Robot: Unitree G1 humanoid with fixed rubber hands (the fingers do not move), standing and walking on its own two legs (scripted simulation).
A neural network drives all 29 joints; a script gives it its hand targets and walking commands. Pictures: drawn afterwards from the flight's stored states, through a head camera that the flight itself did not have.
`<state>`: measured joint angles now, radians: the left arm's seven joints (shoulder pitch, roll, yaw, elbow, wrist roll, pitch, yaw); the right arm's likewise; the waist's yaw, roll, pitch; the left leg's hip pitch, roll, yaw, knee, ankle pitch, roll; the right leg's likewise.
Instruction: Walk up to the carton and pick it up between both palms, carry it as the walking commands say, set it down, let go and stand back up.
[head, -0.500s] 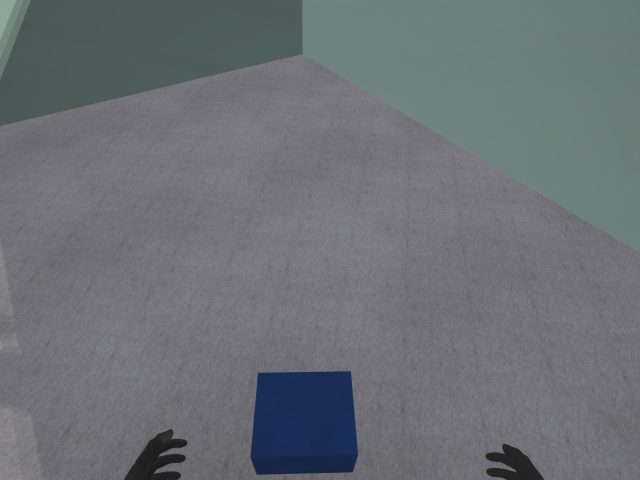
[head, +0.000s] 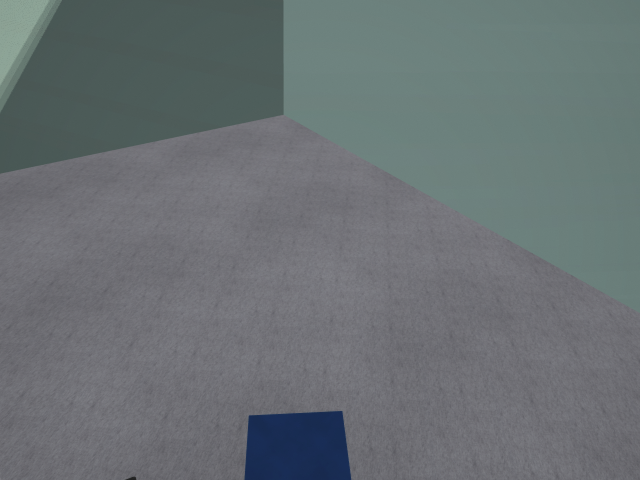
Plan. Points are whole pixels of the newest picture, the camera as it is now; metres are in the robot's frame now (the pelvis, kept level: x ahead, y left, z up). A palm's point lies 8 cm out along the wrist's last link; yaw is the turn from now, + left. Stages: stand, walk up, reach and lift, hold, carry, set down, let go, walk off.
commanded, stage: stand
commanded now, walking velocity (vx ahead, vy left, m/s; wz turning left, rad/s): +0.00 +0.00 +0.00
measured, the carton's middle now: (296, 466) +0.45 +0.06 -0.69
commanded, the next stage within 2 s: none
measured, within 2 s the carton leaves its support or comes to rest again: neither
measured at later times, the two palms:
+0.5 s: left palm out of the picture +0.03 +0.29 -0.11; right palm out of the picture +0.05 -0.28 -0.08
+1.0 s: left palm out of the picture +0.01 +0.29 -0.11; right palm out of the picture +0.02 -0.29 -0.10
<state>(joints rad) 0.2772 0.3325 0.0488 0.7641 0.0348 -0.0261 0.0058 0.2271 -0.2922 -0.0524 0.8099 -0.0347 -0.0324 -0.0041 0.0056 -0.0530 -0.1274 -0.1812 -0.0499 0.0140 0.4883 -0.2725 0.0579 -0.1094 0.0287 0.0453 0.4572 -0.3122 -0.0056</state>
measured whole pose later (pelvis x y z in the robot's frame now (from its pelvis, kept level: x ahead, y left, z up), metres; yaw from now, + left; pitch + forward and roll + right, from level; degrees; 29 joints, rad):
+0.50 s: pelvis -0.04 +0.01 +0.00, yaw -1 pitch -3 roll +0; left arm 0.29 0.33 0.03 0.90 0.02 -0.04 0.00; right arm 0.20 -0.33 -0.04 0.97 -0.03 -0.05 0.00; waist 0.01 -0.04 -0.08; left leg -0.19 -0.07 0.03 0.41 -0.17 0.07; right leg -0.15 0.01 0.07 0.43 -0.23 0.02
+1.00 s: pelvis -0.06 +0.00 +0.00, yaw -1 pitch -3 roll +0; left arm 0.24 0.34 0.01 0.98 0.02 -0.04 0.00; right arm 0.16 -0.34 -0.03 1.07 -0.02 -0.04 0.01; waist 0.00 -0.02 -0.03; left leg -0.21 -0.05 0.02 0.40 -0.14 0.06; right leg -0.17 0.02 0.07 0.42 -0.21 0.01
